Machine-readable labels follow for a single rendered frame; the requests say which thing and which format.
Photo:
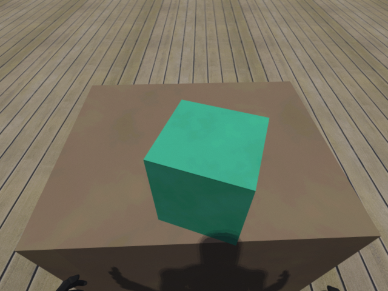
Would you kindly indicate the pedestal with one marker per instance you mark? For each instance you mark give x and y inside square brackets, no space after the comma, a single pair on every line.
[96,216]

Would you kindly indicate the robot left hand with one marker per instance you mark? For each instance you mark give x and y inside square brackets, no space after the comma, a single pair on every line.
[71,282]

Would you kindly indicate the carton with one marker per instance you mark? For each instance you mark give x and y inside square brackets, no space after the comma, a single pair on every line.
[203,168]

